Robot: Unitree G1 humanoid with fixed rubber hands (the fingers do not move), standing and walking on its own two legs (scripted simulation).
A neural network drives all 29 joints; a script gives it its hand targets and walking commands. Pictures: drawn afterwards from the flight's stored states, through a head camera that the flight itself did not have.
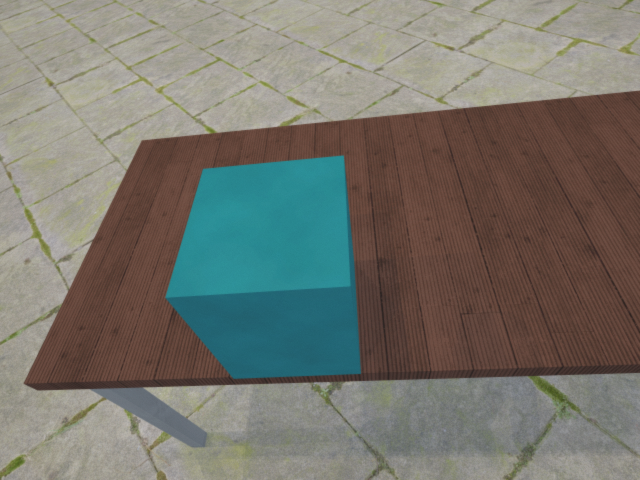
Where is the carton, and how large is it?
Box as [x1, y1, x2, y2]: [165, 155, 360, 378]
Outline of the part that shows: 343,155 203,169 165,297 233,378 360,373 354,267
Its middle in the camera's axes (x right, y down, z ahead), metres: -0.05 +0.05 +0.57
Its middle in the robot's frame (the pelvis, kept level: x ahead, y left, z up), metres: +0.40 +0.07 +0.00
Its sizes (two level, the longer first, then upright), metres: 0.210 0.200 0.250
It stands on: a table, 0.66 m high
